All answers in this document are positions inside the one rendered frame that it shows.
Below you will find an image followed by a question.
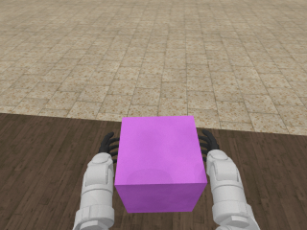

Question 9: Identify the left robot hand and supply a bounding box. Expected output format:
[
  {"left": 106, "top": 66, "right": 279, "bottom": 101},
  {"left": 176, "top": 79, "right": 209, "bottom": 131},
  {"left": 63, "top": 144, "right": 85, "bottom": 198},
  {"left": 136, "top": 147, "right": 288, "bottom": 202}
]
[{"left": 98, "top": 131, "right": 120, "bottom": 164}]

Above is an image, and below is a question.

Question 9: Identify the carton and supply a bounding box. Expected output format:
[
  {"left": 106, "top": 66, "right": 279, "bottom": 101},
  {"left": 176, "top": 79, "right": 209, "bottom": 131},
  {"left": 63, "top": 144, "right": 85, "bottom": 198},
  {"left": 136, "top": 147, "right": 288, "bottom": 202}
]
[{"left": 114, "top": 115, "right": 208, "bottom": 213}]

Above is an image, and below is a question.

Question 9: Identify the right robot hand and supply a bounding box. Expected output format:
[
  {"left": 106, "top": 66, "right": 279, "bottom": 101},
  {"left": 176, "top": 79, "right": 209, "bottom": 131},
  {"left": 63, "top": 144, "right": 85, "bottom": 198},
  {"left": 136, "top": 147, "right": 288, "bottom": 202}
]
[{"left": 198, "top": 129, "right": 220, "bottom": 162}]

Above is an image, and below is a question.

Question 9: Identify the left robot forearm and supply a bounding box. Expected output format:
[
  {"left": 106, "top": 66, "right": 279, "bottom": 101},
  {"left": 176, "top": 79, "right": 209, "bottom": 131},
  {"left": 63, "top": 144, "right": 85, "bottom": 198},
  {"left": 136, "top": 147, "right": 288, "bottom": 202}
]
[{"left": 72, "top": 152, "right": 115, "bottom": 230}]

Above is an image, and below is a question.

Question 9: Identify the right robot forearm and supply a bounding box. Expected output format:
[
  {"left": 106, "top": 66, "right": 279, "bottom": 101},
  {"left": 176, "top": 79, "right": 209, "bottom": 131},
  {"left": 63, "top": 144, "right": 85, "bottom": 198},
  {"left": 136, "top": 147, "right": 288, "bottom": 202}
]
[{"left": 206, "top": 149, "right": 260, "bottom": 230}]

